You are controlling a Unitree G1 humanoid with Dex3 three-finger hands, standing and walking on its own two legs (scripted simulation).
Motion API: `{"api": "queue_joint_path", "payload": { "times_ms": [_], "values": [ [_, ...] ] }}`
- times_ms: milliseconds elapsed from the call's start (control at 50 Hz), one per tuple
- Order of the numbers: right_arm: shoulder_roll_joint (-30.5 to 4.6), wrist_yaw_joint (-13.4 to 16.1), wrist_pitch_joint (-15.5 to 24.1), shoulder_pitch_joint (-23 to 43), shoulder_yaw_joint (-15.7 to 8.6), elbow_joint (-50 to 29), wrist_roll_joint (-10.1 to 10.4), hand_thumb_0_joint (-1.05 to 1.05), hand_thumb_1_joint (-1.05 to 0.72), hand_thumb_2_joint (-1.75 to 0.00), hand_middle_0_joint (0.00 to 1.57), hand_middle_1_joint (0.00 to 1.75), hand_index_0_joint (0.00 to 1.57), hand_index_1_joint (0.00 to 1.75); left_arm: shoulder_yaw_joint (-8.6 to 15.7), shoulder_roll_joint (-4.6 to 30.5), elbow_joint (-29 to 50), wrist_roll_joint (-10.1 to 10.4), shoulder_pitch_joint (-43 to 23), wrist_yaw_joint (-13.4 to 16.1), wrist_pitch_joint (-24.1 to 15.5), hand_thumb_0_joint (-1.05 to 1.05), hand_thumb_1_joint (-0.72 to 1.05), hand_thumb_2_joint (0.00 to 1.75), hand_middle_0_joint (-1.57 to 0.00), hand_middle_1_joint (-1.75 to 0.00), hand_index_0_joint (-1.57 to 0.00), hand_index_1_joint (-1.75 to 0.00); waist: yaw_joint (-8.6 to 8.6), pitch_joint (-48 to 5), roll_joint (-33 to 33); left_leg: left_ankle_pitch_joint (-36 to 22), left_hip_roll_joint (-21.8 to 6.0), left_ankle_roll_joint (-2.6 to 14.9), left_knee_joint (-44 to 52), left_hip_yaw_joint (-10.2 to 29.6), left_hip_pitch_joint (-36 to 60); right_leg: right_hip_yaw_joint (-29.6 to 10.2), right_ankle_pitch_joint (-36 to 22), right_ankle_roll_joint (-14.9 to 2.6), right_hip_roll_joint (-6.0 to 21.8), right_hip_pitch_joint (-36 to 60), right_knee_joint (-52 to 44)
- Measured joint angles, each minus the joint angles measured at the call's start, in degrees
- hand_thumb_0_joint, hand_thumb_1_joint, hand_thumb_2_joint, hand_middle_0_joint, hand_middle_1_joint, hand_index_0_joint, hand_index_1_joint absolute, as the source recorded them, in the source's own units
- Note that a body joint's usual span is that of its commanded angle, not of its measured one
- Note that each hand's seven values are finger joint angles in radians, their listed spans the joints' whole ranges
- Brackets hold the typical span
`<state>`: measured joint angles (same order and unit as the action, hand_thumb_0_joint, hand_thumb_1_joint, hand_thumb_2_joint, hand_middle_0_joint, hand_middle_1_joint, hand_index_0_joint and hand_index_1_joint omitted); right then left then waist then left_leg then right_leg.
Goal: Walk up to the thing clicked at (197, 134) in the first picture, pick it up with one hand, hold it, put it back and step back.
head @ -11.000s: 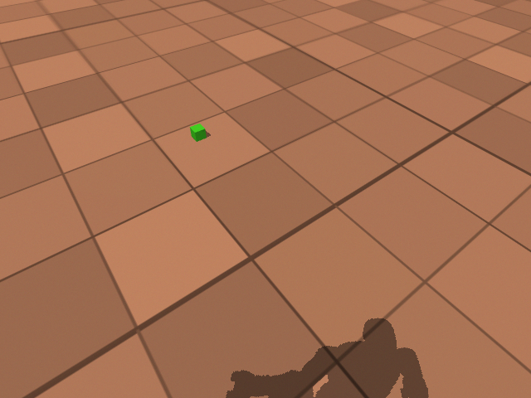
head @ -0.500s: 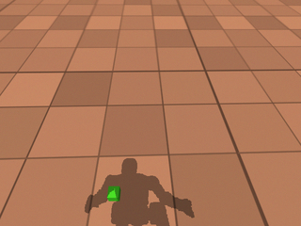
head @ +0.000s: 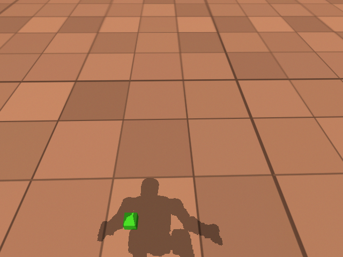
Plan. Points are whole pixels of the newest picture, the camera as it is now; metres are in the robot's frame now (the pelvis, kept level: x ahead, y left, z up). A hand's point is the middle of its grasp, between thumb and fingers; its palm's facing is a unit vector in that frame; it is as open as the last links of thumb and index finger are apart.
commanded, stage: stand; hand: left
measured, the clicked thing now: (130, 221) +0.44 +0.24 -0.75
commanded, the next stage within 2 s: walk up in 0.60 s
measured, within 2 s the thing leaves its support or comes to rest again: neither
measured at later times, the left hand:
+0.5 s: hand out of the picture +0.07 +0.25 -0.16, palm faces -0.03 -0.94 -0.35, open 7.4 cm
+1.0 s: hand out of the picture +0.08 +0.25 -0.16, palm faces +0.02 -0.94 -0.33, open 7.4 cm
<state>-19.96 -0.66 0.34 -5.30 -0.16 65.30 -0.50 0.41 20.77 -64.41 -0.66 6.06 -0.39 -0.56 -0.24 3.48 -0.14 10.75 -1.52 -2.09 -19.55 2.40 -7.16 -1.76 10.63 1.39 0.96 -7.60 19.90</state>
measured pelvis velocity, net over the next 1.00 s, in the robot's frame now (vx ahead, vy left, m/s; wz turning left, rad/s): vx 0.02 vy -0.01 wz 0.01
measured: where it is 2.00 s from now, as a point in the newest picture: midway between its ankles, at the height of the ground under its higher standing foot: outside the picture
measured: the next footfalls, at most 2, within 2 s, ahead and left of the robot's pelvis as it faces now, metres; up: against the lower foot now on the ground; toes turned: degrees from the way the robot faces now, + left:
none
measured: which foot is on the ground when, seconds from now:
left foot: down 0.00-1.00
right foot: down 0.00-1.00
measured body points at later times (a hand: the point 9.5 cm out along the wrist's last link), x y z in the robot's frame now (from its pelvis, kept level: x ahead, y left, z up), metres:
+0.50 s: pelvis +0.00 +0.00 +0.00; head +0.01 +0.00 +0.45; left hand +0.08 +0.30 -0.13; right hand +0.07 -0.31 -0.13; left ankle +0.00 +0.14 -0.75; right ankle +0.00 -0.14 -0.75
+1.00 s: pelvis +0.02 -0.01 +0.00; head +0.03 -0.01 +0.45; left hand +0.08 +0.30 -0.14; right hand +0.09 -0.32 -0.13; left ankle +0.00 +0.14 -0.75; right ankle +0.00 -0.14 -0.75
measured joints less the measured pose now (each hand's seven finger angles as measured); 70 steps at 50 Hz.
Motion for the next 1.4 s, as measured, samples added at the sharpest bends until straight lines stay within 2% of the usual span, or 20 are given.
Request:
{"api": "queue_joint_path", "payload": {
  "times_ms": [600,820,1400],
  "values": [
    [-0.21,-0.04,-0.29,-1.04,0.23,-0.38,-0.06,0.01,-0.90,-0.90,0.21,0.30,0.21,0.29,-0.08,-0.13,-0.02,-0.08,0.67,-0.04,0.14,0.00,0.90,0.90,-0.20,-0.30,-0.20,-0.30,0.00,-0.22,0.21,-0.11,-0.45,-0.29,0.32,0.03,0.46,0.06,-0.16,-0.35,-0.43,0.42,-0.30],
    [-0.37,1.04,0.94,-3.75,-0.46,-1.27,-0.56,0.01,-0.90,-0.90,0.21,0.30,0.21,0.29,2.64,-0.37,0.83,-0.75,1.66,-0.83,1.67,0.00,0.90,0.90,-0.20,-0.30,-0.20,-0.30,0.35,-0.97,-0.34,1.55,-0.48,-0.39,-1.42,0.46,0.23,0.51,1.88,-0.72,-0.50,0.15,1.86],
    [-0.61,1.64,1.13,-2.96,-0.22,-4.28,-0.45,0.01,-0.90,-0.90,0.21,0.30,0.21,0.29,2.99,-0.78,2.88,-0.45,-0.19,-0.94,2.03,0.00,0.90,0.90,-0.20,-0.30,-0.20,-0.30,0.45,-0.42,-0.07,2.66,-1.02,-1.07,-1.87,0.90,1.30,1.01,3.61,-1.47,-1.02,0.88,3.33]
  ]
}}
